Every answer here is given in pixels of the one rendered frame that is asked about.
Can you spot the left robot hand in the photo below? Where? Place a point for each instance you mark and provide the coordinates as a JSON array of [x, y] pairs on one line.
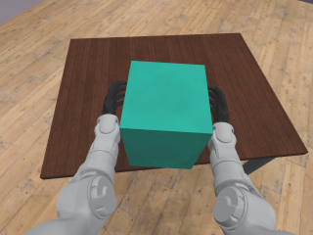
[[110, 103]]

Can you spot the robot right forearm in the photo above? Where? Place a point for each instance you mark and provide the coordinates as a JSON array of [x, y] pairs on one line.
[[226, 166]]

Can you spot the left robot upper arm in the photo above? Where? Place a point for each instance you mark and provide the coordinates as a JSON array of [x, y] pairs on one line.
[[83, 208]]

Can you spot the right robot upper arm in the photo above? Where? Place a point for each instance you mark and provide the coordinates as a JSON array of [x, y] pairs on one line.
[[239, 212]]

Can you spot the right robot hand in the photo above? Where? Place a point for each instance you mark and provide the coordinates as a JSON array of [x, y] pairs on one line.
[[220, 108]]

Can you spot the robot left forearm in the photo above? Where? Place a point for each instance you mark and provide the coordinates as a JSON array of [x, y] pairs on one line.
[[102, 156]]

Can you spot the table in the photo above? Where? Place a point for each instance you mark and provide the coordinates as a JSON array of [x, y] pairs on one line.
[[262, 127]]

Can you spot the carton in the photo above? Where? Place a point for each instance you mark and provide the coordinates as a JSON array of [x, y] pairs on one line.
[[166, 118]]

